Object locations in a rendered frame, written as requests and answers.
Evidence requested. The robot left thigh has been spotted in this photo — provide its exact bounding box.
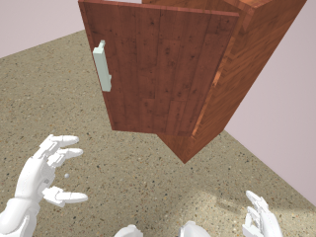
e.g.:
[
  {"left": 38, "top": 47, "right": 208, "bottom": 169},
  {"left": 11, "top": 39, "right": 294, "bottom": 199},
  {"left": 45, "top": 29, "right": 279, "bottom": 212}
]
[{"left": 114, "top": 227, "right": 143, "bottom": 237}]

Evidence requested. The left robot hand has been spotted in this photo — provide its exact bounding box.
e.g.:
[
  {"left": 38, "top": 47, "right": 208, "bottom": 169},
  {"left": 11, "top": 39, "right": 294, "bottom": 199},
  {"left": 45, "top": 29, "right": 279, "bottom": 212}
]
[{"left": 15, "top": 134, "right": 88, "bottom": 207}]

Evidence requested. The right robot shin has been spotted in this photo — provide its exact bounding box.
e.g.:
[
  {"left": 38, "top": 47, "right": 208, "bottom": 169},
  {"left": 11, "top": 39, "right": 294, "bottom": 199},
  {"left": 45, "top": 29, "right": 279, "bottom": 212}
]
[{"left": 184, "top": 220, "right": 196, "bottom": 226}]

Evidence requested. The robot left forearm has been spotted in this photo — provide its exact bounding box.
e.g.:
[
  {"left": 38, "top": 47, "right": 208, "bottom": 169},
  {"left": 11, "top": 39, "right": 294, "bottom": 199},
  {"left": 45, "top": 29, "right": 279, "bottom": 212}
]
[{"left": 0, "top": 197, "right": 40, "bottom": 237}]

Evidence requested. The right robot hand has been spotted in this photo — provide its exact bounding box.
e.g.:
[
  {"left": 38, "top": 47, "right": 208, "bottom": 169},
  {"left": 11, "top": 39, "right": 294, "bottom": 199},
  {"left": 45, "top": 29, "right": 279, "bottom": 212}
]
[{"left": 242, "top": 191, "right": 283, "bottom": 237}]

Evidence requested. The cupboard door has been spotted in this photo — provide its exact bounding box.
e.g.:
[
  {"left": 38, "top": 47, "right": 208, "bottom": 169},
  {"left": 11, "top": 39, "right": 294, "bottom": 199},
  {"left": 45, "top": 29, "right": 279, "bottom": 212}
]
[{"left": 77, "top": 0, "right": 240, "bottom": 137}]

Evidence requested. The handle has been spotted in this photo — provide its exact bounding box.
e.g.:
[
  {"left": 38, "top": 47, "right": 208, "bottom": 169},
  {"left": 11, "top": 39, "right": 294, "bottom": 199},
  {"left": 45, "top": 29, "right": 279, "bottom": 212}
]
[{"left": 92, "top": 39, "right": 112, "bottom": 92}]

